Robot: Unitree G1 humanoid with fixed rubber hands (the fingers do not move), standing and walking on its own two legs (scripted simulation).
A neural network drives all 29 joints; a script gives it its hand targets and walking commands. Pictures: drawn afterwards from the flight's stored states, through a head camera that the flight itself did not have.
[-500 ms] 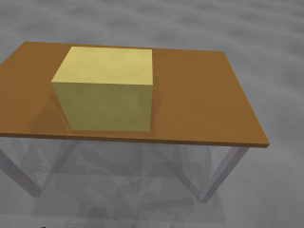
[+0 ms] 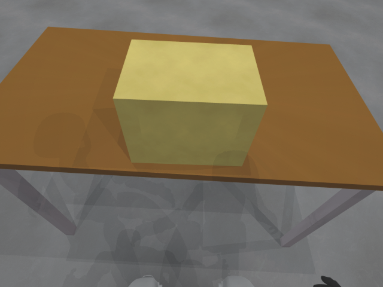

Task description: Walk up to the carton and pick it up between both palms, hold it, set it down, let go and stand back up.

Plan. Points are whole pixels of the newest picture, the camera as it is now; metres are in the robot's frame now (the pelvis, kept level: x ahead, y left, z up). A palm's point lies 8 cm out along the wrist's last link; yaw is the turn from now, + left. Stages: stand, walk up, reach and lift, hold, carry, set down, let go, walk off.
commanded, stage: walk up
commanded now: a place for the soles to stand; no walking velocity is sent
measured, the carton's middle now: (189, 105) +0.50 +0.00 +0.07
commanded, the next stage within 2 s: stand in 1.62 s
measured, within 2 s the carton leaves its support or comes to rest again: neither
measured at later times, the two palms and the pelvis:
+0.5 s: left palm (33, 265) +0.19 +0.33 -0.10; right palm (316, 269) +0.17 -0.27 -0.08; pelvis +0.07 +0.04 +0.02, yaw -3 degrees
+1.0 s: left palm (30, 284) +0.15 +0.32 -0.09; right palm out of the picture +0.13 -0.28 -0.09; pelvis +0.07 +0.02 +0.03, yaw -4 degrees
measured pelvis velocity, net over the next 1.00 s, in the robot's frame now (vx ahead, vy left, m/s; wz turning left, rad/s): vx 0.07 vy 0.02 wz -0.08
